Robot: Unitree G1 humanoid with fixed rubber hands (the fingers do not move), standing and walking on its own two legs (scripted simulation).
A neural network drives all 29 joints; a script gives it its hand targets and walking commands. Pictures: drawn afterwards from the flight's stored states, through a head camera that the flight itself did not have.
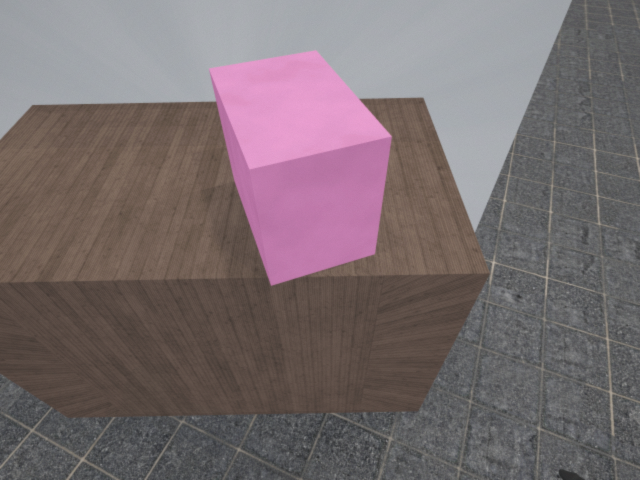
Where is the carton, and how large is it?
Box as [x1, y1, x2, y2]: [209, 50, 391, 285]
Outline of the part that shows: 315,50 209,68 234,180 271,285 373,254 375,249 391,136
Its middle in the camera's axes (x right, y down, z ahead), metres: -0.05 -0.14 +0.68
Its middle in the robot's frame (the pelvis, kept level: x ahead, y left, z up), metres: +0.62 +0.06 +0.06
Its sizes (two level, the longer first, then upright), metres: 0.295 0.194 0.245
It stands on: a pedestal, 0.70 m high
